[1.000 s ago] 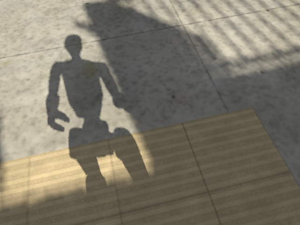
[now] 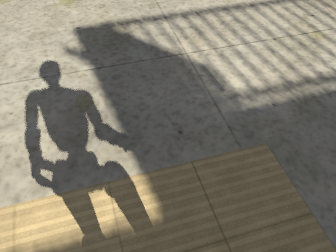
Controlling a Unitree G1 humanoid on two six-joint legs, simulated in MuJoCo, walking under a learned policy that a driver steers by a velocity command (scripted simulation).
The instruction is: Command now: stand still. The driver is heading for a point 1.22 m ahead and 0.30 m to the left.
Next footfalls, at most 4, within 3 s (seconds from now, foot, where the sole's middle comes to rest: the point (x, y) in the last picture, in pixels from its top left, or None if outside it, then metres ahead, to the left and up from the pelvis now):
0.66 right None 0.11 -0.17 -0.77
1.18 left None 0.41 0.08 -0.77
1.66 right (174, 202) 0.73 0.00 -0.77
2.16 left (96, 186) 0.80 0.35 -0.77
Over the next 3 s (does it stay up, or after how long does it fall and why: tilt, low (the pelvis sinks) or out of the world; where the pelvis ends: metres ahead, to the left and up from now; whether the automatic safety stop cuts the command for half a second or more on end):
stays up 1.09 0.30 0.01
